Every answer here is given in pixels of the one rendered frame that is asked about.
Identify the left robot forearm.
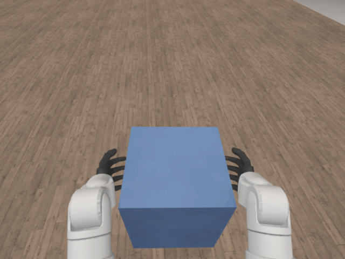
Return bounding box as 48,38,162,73
67,174,116,259

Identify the robot right hand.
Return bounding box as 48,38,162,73
225,147,254,191

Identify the robot left hand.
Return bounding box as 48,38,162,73
96,148,126,191

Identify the carton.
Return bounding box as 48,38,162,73
118,127,237,248

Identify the right robot forearm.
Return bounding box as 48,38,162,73
238,172,296,259

